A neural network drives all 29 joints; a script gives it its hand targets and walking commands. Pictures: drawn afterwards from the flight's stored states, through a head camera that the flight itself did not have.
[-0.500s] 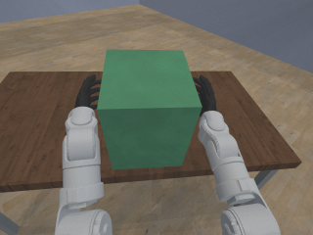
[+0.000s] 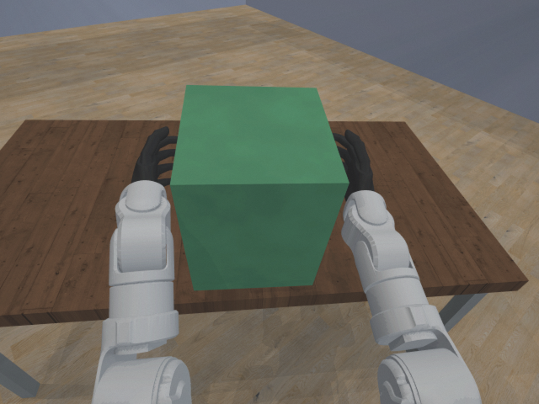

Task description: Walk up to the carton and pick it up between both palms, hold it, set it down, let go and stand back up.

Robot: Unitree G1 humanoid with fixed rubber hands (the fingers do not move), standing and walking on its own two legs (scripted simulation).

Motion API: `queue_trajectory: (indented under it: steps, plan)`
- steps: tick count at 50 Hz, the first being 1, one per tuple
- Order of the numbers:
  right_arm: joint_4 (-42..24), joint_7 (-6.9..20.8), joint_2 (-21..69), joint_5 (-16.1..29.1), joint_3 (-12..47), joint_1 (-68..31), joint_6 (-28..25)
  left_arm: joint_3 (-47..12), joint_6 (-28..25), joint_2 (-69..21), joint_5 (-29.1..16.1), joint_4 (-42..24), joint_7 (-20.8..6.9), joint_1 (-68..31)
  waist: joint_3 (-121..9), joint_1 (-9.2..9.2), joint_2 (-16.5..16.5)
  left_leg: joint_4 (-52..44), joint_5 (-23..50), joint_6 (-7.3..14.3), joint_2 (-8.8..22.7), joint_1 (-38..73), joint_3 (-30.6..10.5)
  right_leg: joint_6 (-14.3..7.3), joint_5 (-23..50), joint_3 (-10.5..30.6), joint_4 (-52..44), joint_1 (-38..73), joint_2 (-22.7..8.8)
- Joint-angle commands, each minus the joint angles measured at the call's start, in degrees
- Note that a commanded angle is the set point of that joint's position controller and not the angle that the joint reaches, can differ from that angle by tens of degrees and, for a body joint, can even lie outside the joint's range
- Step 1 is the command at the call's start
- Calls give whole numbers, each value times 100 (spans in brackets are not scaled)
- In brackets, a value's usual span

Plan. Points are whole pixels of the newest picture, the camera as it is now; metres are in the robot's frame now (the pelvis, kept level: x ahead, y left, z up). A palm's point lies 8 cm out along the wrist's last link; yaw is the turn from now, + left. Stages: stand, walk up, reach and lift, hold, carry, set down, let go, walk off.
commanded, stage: hold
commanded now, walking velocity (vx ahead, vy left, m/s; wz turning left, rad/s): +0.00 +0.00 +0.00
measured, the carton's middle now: (253, 191) +0.41 +0.01 +0.12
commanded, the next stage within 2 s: none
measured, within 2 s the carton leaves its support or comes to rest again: neither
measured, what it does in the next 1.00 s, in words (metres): stands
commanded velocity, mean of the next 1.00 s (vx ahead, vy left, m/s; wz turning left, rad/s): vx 0.00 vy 0.00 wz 0.00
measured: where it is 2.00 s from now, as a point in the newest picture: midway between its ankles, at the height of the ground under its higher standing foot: outside the picture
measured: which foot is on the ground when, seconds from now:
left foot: down 0.00-1.00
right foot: down 0.00-1.00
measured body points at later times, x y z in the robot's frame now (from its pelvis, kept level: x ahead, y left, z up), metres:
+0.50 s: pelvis +0.01 -0.01 +0.00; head -0.03 +0.02 +0.45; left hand +0.37 +0.16 +0.18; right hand +0.37 -0.14 +0.18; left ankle +0.05 +0.12 -0.75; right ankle +0.02 -0.12 -0.75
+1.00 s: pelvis +0.01 -0.01 +0.00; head -0.03 +0.03 +0.45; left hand +0.39 +0.15 +0.18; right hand +0.39 -0.14 +0.19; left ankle +0.05 +0.12 -0.75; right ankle +0.02 -0.12 -0.75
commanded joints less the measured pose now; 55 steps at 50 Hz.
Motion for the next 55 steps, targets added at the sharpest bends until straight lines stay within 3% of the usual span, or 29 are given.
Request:
queue_trajectory:
  steps: [1, 8, 11, 17, 21, 27, 31, 36, 42, 49, 52, 55]
  plan:
    - [-963, 756, 2308, 110, 1664, -4079, -451, -2065, -392, -2362, -813, -379, -761, -3366, -2159, 103, 336, -326, 61, 34, -84, 838, 237, 19, -229, -379, -310, -267, 341]
    - [-1541, 456, 2588, 595, 2472, -3677, -486, -2444, -535, -2377, -1002, -1138, -833, -3040, -3276, -118, 353, 442, 2301, -143, -296, 1581, 156, 212, 2323, -275, -26, 640, 388]
    - [-1539, 345, 2606, 667, 2603, -3402, -348, -2409, -531, -2253, -989, -1189, -913, -2932, -2878, -143, 361, 318, 1999, -129, -339, 1270, 127, 274, 2465, -225, 8, 772, 319]
    - [-1713, 279, 2545, 719, 2573, -3120, -178, -2611, -449, -2279, -966, -1390, -999, -2805, -2108, -231, 608, 163, 1701, -258, -310, 989, 73, 224, 2131, -252, -16, 660, 295]
    - [-1896, 317, 2539, 698, 2514, -3337, -180, -2738, -497, -2356, -1055, -1406, -986, -3037, -2140, -255, 575, 126, 1502, -263, -261, 1068, 50, 206, 1698, -302, -70, 398, 318]
    - [-1324, 581, 2419, 166, 1842, -3827, -265, -2274, -497, -2339, -919, -570, -946, -3429, -1734, -80, 296, -397, -248, 7, -145, 597, 196, 91, -253, -363, -343, -288, 264]
    - [-1052, 737, 2439, -83, 1573, -4179, -457, -2049, -545, -2342, -894, -248, -858, -3632, -2129, 28, 147, -466, -542, 151, -108, 642, 262, 76, -571, -387, -371, -386, 270]
    - [-935, 798, 2548, -118, 1563, -4441, -690, -2003, -642, -2437, -877, -196, -742, -3781, -2897, 101, 240, -203, 141, 158, -150, 1026, 279, 74, -65, -385, -304, -263, 300]
    - [-774, 608, 2647, 177, 1993, -3988, -631, -1962, -658, -2261, -824, -402, -811, -3518, -2893, 39, 270, 79, 1071, 89, -308, 1113, 257, 204, 1203, -268, -184, 341, 269]
    - [-1071, 399, 2509, 503, 2158, -3505, -397, -2142, -455, -2288, -750, -718, -1011, -3023, -2197, -177, 495, 106, 1498, -157, -323, 1020, 168, 210, 1755, -290, -103, 652, 304]
    - [-1450, 352, 2479, 676, 2321, -3333, -376, -2546, -473, -2379, -906, -1201, -999, -2972, -2320, -312, 743, 293, 2120, -356, -292, 1304, 91, 169, 2011, -339, -59, 606, 353]
    - [-1772, 354, 2451, 731, 2430, -3252, -370, -2847, -543, -2444, -1078, -1532, -934, -2971, -2518, -408, 754, 385, 2352, -426, -231, 1486, 16, 138, 2031, -390, -26, 419, 409]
